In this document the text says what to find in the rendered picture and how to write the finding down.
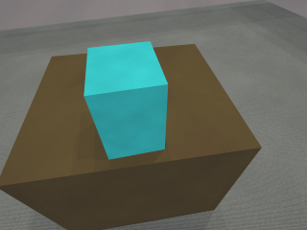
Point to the pedestal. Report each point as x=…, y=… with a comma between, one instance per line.
x=58, y=165

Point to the carton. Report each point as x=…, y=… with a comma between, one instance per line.
x=127, y=93

